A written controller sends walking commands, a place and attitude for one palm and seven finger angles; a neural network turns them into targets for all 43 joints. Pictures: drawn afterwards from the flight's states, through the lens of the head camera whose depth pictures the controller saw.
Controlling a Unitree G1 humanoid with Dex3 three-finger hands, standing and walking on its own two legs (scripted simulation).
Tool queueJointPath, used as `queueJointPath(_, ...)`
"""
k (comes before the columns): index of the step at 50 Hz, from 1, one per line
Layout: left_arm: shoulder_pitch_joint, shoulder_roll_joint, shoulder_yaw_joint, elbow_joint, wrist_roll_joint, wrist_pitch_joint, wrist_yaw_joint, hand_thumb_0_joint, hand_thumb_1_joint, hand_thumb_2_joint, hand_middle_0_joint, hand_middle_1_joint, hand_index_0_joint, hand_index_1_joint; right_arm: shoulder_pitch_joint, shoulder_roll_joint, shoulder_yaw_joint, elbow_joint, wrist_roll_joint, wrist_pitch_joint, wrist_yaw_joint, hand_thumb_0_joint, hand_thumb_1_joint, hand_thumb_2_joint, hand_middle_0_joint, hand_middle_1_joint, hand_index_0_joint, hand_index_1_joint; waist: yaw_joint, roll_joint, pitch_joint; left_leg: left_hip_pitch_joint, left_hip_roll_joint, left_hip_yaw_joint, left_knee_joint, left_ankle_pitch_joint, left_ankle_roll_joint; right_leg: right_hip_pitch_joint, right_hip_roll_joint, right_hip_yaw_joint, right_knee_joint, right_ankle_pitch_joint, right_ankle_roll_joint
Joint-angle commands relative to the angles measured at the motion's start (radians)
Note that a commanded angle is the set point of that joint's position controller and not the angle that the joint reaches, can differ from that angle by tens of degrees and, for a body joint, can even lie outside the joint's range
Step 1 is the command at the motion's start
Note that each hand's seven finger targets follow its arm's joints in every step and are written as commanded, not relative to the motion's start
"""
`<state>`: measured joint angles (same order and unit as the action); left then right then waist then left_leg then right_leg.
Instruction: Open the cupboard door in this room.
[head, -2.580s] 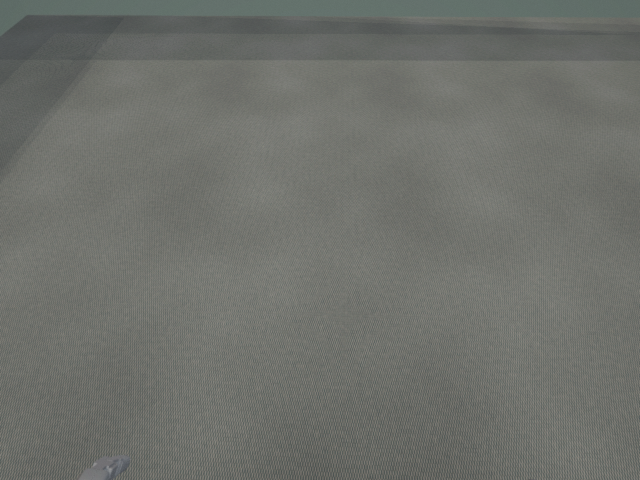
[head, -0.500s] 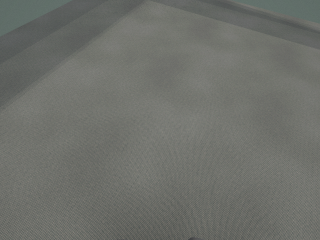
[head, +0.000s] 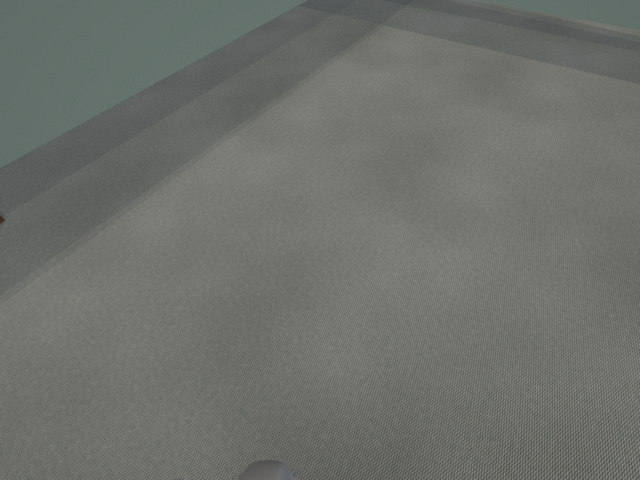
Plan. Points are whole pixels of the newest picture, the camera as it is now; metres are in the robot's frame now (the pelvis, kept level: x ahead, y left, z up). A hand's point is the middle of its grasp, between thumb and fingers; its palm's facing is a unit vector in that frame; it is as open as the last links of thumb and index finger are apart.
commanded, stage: turn or walk to find it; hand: left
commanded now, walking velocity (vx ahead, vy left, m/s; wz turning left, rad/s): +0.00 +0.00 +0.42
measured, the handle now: out of the picture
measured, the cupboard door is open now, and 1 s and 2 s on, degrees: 0 0 0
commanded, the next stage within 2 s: stand and wait in 1.74 s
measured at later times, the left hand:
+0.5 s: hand out of the picture -0.01 +0.28 -0.17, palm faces +0.23 -0.94 -0.23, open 7.4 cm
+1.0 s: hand out of the picture -0.05 +0.23 -0.15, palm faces +0.39 -0.88 -0.26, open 7.4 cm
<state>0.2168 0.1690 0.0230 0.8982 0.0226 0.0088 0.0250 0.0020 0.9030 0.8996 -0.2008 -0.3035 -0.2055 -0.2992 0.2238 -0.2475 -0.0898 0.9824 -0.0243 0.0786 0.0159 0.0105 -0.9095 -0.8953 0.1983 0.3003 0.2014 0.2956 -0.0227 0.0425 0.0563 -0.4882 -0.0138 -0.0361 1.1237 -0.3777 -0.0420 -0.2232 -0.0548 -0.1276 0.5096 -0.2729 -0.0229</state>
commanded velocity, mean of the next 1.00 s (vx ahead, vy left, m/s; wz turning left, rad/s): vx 0.00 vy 0.00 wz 0.42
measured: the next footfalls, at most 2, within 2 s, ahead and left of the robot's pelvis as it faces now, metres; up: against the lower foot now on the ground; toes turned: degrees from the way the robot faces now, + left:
left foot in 0.24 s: +0.01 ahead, +0.15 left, +0.00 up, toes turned +11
right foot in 0.78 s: +0.02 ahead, -0.07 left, +0.00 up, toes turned +16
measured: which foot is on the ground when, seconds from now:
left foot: up 0.00-0.22, down 0.24-0.78, up 0.80-1.00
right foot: down 0.00-0.24, up 0.26-0.76, down 0.78-1.00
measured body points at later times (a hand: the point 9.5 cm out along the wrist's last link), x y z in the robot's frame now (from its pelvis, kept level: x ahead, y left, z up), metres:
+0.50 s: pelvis -0.03 +0.06 +0.00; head -0.01 +0.10 +0.45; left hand -0.03 +0.33 -0.15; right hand +0.10 -0.16 -0.13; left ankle -0.03 +0.14 -0.74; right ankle -0.02 -0.10 -0.67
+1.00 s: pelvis -0.04 +0.02 +0.00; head -0.01 +0.02 +0.45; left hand -0.07 +0.27 -0.13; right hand +0.09 -0.21 -0.16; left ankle -0.11 +0.15 -0.66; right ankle -0.02 -0.09 -0.74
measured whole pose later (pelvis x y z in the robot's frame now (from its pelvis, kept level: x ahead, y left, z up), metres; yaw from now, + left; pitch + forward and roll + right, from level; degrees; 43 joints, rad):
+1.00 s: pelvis -0.04 +0.02 +0.00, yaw +25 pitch +0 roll +1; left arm 0.22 0.17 0.03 0.92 0.03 0.01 0.03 0.00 0.90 0.90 -0.20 -0.30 -0.21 -0.30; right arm 0.24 -0.25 -0.09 0.99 -0.02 0.08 0.01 0.01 -0.91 -0.90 0.20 0.30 0.20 0.30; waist -0.03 0.03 0.06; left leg -0.49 0.01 -0.02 1.08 -0.39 -0.06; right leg -0.18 -0.07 -0.13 0.49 -0.30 -0.01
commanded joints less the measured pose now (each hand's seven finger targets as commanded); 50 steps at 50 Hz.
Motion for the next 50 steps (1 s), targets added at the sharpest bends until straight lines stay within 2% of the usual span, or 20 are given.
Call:
queueJointPath(1, 0.051, 0.195, 0.058, -0.047, 0.003, -0.021, 0.015, 0.000, 0.900, 0.900, -0.200, -0.300, -0.200, -0.300, -0.040, -0.052, -0.004, -0.069, 0.004, -0.024, 0.001, 0.000, -0.900, -0.900, 0.200, 0.300, 0.200, 0.300, 0.042, -0.189, -0.035, -0.051, 0.042, 0.030, -0.046, -0.031, -0.026, 0.106, -0.264, 0.159, -0.187, 0.309, -0.114)
queueJointPath(6, 0.095, 0.241, 0.072, -0.011, 0.013, -0.012, 0.011, 0.000, 0.900, 0.900, -0.200, -0.300, -0.200, -0.300, -0.096, -0.033, 0.013, -0.084, 0.015, -0.033, 0.000, 0.000, -0.900, -0.900, 0.200, 0.300, 0.200, 0.300, 0.071, -0.246, -0.054, 0.063, 0.036, 0.096, -0.295, -0.097, -0.014, 0.114, -0.292, 0.128, -0.126, 0.436, -0.126)
queueJointPath(8, 0.079, 0.255, 0.079, -0.008, 0.012, -0.007, 0.011, 0.000, 0.900, 0.900, -0.200, -0.300, -0.200, -0.300, -0.054, -0.034, 0.016, -0.077, 0.017, -0.041, -0.004, 0.000, -0.900, -0.900, 0.200, 0.300, 0.200, 0.300, 0.054, -0.254, -0.094, 0.133, 0.028, 0.124, -0.423, -0.059, -0.005, 0.124, -0.293, 0.101, -0.072, 0.471, -0.108)
queueJointPath(10, 0.056, 0.249, 0.079, -0.002, 0.002, 0.001, 0.008, 0.000, 0.900, 0.900, -0.200, -0.300, -0.200, -0.300, 0.005, -0.054, 0.015, -0.063, 0.014, -0.051, -0.006, 0.000, -0.900, -0.900, 0.200, 0.300, 0.200, 0.300, 0.012, -0.209, -0.110, 0.277, 0.031, 0.130, -0.629, 0.114, 0.010, 0.048, -0.266, 0.041, 0.015, 0.387, -0.042)
queueJointPath(11, 0.062, 0.216, 0.073, -0.010, -0.006, 0.008, 0.004, 0.000, 0.900, 0.900, -0.200, -0.300, -0.200, -0.300, 0.038, -0.100, 0.005, -0.058, 0.012, -0.060, -0.004, 0.000, -0.900, -0.900, 0.200, 0.300, 0.200, 0.300, -0.004, -0.068, -0.138, 0.416, 0.097, 0.047, -0.738, 0.241, 0.033, -0.064, -0.219, -0.006, 0.148, 0.245, 0.011)
queueJointPath(12, 0.074, 0.147, 0.063, -0.046, -0.011, 0.014, -0.003, 0.000, 0.900, 0.900, -0.200, -0.300, -0.200, -0.300, 0.064, -0.204, -0.018, -0.067, 0.003, -0.068, -0.008, 0.000, -0.900, -0.900, 0.200, 0.300, 0.200, 0.300, -0.012, 0.246, -0.131, 0.506, 0.358, -0.286, -0.783, 0.540, 0.148, -0.317, -0.085, -0.056, 0.349, -0.221, 0.091)
queueJointPath(13, 0.001, 0.147, 0.049, -0.064, 0.000, 0.026, 0.002, 0.000, 0.900, 0.900, -0.200, -0.300, -0.200, -0.300, 0.101, -0.236, -0.027, -0.053, 0.004, -0.062, -0.016, 0.000, -0.900, -0.900, 0.200, 0.300, 0.200, 0.300, -0.051, 0.232, -0.118, 0.413, 0.427, -0.333, -0.817, 0.547, 0.238, -0.317, -0.058, 0.028, 0.512, -0.378, 0.090)
queueJointPath(15, -0.052, 0.154, 0.060, -0.042, -0.003, 0.032, -0.002, 0.000, 0.900, 0.900, -0.200, -0.300, -0.200, -0.300, 0.040, -0.181, -0.012, -0.056, 0.001, -0.065, -0.035, 0.000, -0.900, -0.900, 0.200, 0.300, 0.200, 0.300, -0.026, 0.161, -0.055, 0.327, 0.337, -0.276, -0.823, 0.437, 0.226, -0.347, -0.065, 0.114, 0.619, -0.249, 0.082)
queueJointPath(17, 0.001, 0.151, 0.062, -0.005, -0.001, 0.027, -0.012, 0.000, 0.900, 0.900, -0.200, -0.300, -0.200, -0.300, -0.032, -0.141, 0.004, -0.079, 0.004, -0.074, -0.038, 0.000, -0.900, -0.900, 0.200, 0.300, 0.200, 0.300, 0.015, 0.095, -0.055, 0.323, 0.270, -0.183, -0.817, 0.462, 0.197, -0.320, -0.065, 0.109, 0.623, -0.143, 0.092)
queueJointPath(19, 0.023, 0.149, 0.059, 0.005, -0.003, 0.029, -0.012, 0.000, 0.900, 0.900, -0.200, -0.300, -0.200, -0.300, -0.026, -0.140, 0.005, -0.079, 0.008, -0.079, -0.039, 0.000, -0.900, -0.900, 0.200, 0.300, 0.200, 0.300, 0.018, 0.087, -0.077, 0.353, 0.245, -0.157, -0.813, 0.512, 0.198, -0.304, -0.055, 0.106, 0.591, -0.115, 0.103)
queueJointPath(29, -0.055, 0.128, 0.055, -0.041, -0.007, 0.028, -0.003, 0.000, 0.900, 0.900, -0.200, -0.300, -0.200, -0.300, 0.033, -0.146, -0.013, -0.075, -0.001, -0.065, -0.035, 0.000, -0.900, -0.900, 0.200, 0.300, 0.200, 0.300, -0.018, 0.074, -0.075, 0.356, 0.244, -0.301, -0.818, 0.406, 0.231, -0.240, -0.012, 0.118, 0.364, -0.170, 0.102)
queueJointPath(33, -0.033, 0.117, 0.051, -0.049, -0.012, 0.020, 0.002, 0.000, 0.900, 0.900, -0.200, -0.300, -0.200, -0.300, 0.026, -0.151, -0.018, -0.081, -0.004, -0.058, -0.031, 0.000, -0.900, -0.900, 0.200, 0.300, 0.200, 0.300, -0.006, 0.085, -0.097, 0.318, 0.219, -0.338, -0.793, 0.441, 0.222, -0.136, 0.023, 0.111, 0.222, -0.161, 0.083)
queueJointPath(36, 0.032, 0.133, 0.052, -0.039, -0.015, 0.010, 0.008, 0.000, 0.900, 0.900, -0.200, -0.300, -0.200, -0.300, 0.008, -0.139, -0.019, -0.090, 0.003, -0.056, -0.025, 0.000, -0.900, -0.900, 0.200, 0.300, 0.200, 0.300, 0.026, 0.076, -0.125, 0.241, 0.172, -0.329, -0.736, 0.428, 0.182, 0.024, 0.034, 0.107, -0.004, -0.027, 0.072)
queueJointPath(37, 0.066, 0.151, 0.057, -0.034, -0.014, 0.002, 0.012, 0.000, 0.900, 0.900, -0.200, -0.300, -0.200, -0.300, 0.001, -0.121, -0.016, -0.094, 0.009, -0.055, -0.022, 0.000, -0.900, -0.900, 0.200, 0.300, 0.200, 0.300, 0.048, 0.026, -0.133, 0.146, 0.134, -0.298, -0.685, 0.330, 0.139, 0.148, -0.002, 0.129, -0.143, 0.055, 0.065)
queueJointPath(38, 0.087, 0.221, 0.070, -0.034, 0.000, -0.008, 0.018, 0.000, 0.900, 0.900, -0.200, -0.300, -0.200, -0.300, 0.013, -0.064, -0.010, -0.108, 0.018, -0.056, -0.015, 0.000, -0.900, -0.900, 0.200, 0.300, 0.200, 0.300, 0.053, -0.175, -0.134, -0.034, 0.027, -0.178, -0.520, 0.112, 0.070, 0.269, -0.198, 0.321, -0.245, -0.003, 0.002)
queueJointPath(39, 0.065, 0.280, 0.078, -0.050, 0.007, -0.006, 0.017, 0.000, 0.900, 0.900, -0.200, -0.300, -0.200, -0.300, 0.007, -0.043, -0.007, -0.135, 0.011, -0.054, -0.015, 0.000, -0.900, -0.900, 0.200, 0.300, 0.200, 0.300, 0.055, -0.331, -0.082, -0.126, -0.077, -0.025, -0.303, -0.148, 0.018, 0.194, -0.404, 0.491, -0.285, 0.047, -0.107)
queueJointPath(41, -0.011, 0.235, 0.078, -0.072, -0.002, -0.007, 0.022, 0.000, 0.900, 0.900, -0.200, -0.300, -0.200, -0.300, -0.015, -0.085, -0.024, -0.117, 0.000, -0.031, -0.012, 0.000, -0.900, -0.900, 0.200, 0.300, 0.200, 0.300, 0.028, -0.259, -0.045, -0.083, -0.014, -0.057, -0.043, -0.131, 0.021, 0.030, -0.355, 0.419, -0.269, 0.099, -0.142)
queueJointPath(43, -0.072, 0.185, 0.056, -0.077, -0.003, -0.014, 0.015, 0.000, 0.900, 0.900, -0.200, -0.300, -0.200, -0.300, 0.027, -0.067, -0.020, -0.073, 0.000, -0.024, 0.000, 0.000, -0.900, -0.900, 0.200, 0.300, 0.200, 0.300, -0.014, -0.158, -0.006, -0.077, 0.014, -0.023, 0.061, -0.013, 0.002, 0.017, -0.252, 0.226, -0.214, 0.203, -0.106)
queueJointPath(46, -0.024, 0.178, 0.052, -0.056, 0.000, -0.019, 0.014, 0.000, 0.900, 0.900, -0.200, -0.300, -0.200, -0.300, 0.014, -0.056, -0.013, -0.067, 0.004, -0.021, 0.003, 0.000, -0.900, -0.900, 0.200, 0.300, 0.200, 0.300, 0.006, -0.198, -0.002, -0.070, 0.031, 0.013, 0.041, 0.009, -0.019, 0.038, -0.241, 0.161, -0.201, 0.272, -0.094)
queueJointPath(50, 0.055, 0.218, 0.063, -0.023, 0.007, -0.015, 0.011, 0.000, 0.900, 0.900, -0.200, -0.300, -0.200, -0.300, -0.064, -0.045, -0.001, -0.081, 0.007, -0.023, 0.000, 0.000, -0.900, -0.900, 0.200, 0.300, 0.200, 0.300, 0.048, -0.219, -0.021, -0.028, 0.040, 0.056, -0.138, -0.061, -0.028, 0.107, -0.266, 0.146, -0.157, 0.392, -0.116)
